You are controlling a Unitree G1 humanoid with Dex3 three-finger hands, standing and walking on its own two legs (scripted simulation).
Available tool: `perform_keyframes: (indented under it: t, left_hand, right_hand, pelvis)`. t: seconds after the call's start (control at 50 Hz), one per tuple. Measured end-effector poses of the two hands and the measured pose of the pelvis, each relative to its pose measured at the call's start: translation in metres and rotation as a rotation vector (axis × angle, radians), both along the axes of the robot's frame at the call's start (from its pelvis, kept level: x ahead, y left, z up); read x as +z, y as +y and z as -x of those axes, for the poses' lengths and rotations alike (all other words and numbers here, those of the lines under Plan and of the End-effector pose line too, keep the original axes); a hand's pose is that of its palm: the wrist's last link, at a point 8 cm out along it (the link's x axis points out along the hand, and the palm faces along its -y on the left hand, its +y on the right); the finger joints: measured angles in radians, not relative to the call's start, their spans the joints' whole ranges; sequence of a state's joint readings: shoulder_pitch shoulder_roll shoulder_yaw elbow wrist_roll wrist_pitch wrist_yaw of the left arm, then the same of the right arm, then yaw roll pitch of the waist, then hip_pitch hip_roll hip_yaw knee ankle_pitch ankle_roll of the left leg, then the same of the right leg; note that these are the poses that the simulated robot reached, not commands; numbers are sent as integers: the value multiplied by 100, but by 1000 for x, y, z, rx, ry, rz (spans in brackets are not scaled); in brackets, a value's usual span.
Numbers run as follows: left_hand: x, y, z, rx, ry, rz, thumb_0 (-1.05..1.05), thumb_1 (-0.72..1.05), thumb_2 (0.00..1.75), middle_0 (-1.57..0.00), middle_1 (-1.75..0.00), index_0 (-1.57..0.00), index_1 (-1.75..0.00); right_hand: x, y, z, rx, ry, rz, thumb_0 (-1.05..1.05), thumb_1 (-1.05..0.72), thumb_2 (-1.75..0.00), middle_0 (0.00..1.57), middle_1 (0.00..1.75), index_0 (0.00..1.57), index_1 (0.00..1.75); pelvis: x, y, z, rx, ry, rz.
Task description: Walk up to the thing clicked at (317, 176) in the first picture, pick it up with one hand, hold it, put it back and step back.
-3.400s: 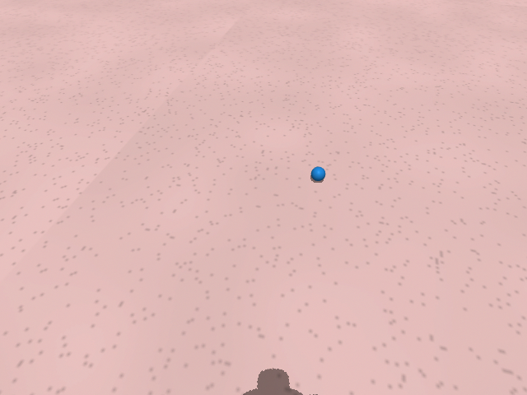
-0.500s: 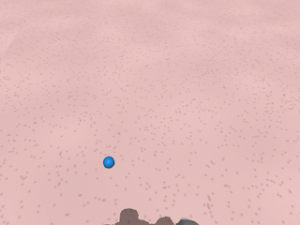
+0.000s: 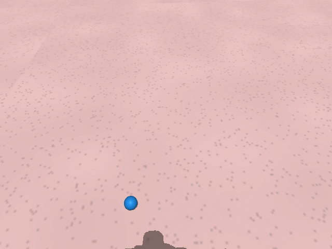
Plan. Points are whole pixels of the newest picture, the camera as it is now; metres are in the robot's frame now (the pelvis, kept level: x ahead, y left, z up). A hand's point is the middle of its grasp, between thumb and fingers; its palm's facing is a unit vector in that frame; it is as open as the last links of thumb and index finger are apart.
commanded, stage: walk up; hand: left
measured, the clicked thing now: (130, 202) +0.51 +0.24 -0.72
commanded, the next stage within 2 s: stand in 1.62 s
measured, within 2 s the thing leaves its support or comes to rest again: neither
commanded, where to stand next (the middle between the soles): +0.15 +0.01 m, yaw -1 degrees
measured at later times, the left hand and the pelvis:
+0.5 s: hand out of the picture +0.16 +0.27 -0.15, palm faces -0.06 -0.92 -0.38, open 7.4 cm; pelvis +0.08 +0.01 -0.01, yaw -2 degrees
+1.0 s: hand (80, 236) +0.20 +0.25 -0.13, palm faces -0.04 -0.95 -0.33, open 7.4 cm; pelvis +0.09 +0.01 +0.02, yaw -2 degrees
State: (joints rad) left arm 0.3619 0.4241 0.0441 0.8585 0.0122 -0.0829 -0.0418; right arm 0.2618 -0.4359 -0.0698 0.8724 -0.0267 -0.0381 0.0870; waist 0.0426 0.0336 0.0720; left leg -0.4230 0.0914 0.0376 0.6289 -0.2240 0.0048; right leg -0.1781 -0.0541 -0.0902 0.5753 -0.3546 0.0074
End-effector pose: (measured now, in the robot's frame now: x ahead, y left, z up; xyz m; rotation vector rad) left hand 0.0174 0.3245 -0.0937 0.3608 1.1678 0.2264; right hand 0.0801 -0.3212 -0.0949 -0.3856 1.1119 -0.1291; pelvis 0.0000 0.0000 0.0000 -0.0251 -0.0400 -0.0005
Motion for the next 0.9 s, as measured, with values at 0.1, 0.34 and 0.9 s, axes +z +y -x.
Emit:
perform_keyframes:
  t: [0.1, 0.34, 0.9]
  left_hand:
    - [-22, 19, -28, 7, 67, 10, 0, 91, 90, -20, -30, -20, -30]
    - [-21, 13, -106, -25, 34, -1, 0, 91, 90, -20, -30, -20, -30]
    - [-3, -27, -184, -35, -6, 72, 0, 91, 90, -20, -30, -20, -30]
  right_hand:
    - [5, 18, -37, -17, -59, 40, 0, -91, -90, 20, 30, 20, 30]
    - [-9, 27, -60, -61, -9, 23, 0, -91, -90, 21, 30, 20, 30]
    - [-6, 24, -74, -140, 97, -18, 0, -91, -90, 20, 30, 20, 30]
  pelvis:
    - [-8, 20, -30, -5, -4, -15]
    - [-7, 19, -68, -22, -9, -23]
    - [18, 10, -91, -31, -10, -31]
